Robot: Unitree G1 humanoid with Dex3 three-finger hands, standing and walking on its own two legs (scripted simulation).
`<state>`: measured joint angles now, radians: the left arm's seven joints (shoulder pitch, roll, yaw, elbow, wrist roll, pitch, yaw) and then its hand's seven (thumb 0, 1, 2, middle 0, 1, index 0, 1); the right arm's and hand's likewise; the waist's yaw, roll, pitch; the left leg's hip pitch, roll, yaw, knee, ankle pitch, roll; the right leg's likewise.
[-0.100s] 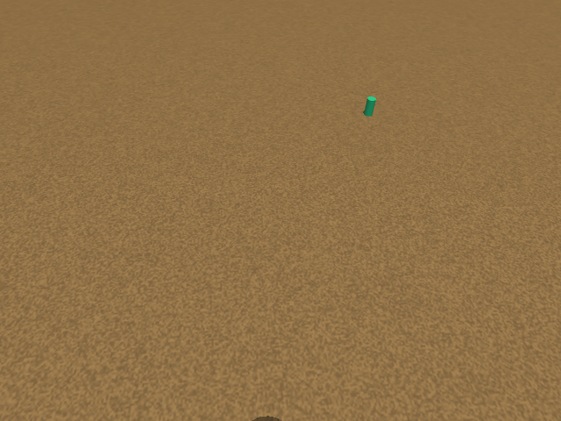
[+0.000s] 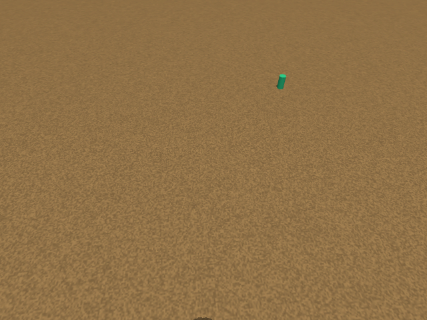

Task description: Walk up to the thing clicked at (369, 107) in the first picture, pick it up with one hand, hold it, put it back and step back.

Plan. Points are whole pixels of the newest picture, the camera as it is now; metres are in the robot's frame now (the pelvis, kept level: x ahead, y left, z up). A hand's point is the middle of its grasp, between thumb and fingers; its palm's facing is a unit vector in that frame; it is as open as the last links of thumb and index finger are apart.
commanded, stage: stand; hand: left
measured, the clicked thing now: (281, 81) +2.03 -0.60 -0.73
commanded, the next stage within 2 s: walk up in 1.02 s
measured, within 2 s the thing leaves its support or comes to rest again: neither
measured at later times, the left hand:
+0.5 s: hand out of the picture +0.08 +0.25 -0.15, palm faces -0.02 -0.94 -0.34, open 7.3 cm
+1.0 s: hand out of the picture +0.08 +0.25 -0.16, palm faces -0.02 -0.94 -0.34, open 7.3 cm
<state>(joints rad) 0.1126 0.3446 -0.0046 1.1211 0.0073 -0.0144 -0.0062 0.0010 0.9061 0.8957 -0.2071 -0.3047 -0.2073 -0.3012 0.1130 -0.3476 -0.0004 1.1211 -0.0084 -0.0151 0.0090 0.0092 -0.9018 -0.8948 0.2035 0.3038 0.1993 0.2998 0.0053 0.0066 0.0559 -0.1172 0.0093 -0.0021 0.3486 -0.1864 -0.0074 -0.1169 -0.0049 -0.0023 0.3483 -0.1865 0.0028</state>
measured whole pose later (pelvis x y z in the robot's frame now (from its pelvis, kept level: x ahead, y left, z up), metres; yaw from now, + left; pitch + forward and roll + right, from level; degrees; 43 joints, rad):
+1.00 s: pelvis +0.01 +0.00 +0.00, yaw +0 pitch -2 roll +0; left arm 0.11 0.35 0.00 1.12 0.01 -0.01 0.00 0.00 0.91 0.90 -0.21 -0.30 -0.21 -0.30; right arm 0.11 -0.35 0.00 1.12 -0.01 -0.01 0.01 0.01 -0.90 -0.89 0.20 0.30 0.20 0.30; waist 0.00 0.00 0.05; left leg -0.10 0.01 -0.01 0.33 -0.19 -0.01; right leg -0.10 -0.01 -0.01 0.32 -0.19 0.00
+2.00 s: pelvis +0.43 -0.17 -0.01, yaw -21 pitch -1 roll +1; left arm 0.22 0.46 0.05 0.91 -0.01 -0.06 -0.08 0.00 0.91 0.90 -0.21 -0.30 -0.21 -0.30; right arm 0.29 -0.41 -0.07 0.88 -0.01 -0.11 0.07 0.01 -0.90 -0.89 0.21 0.30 0.20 0.30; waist -0.03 -0.07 0.05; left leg -0.18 0.07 0.19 0.47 -0.26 0.01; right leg -0.51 -0.06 0.02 0.98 -0.33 -0.01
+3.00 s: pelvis +0.94 -0.38 -0.01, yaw -23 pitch -2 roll +2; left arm 0.22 0.43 0.05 0.91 0.01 -0.05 -0.08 0.00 0.91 0.90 -0.21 -0.30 -0.21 -0.30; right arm 0.32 -0.41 -0.05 0.87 0.00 -0.09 0.07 0.01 -0.90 -0.89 0.21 0.30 0.20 0.30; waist -0.02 -0.04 0.08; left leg -0.07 0.02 0.11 0.44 -0.33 0.00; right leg -0.51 -0.12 -0.02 0.69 -0.16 -0.01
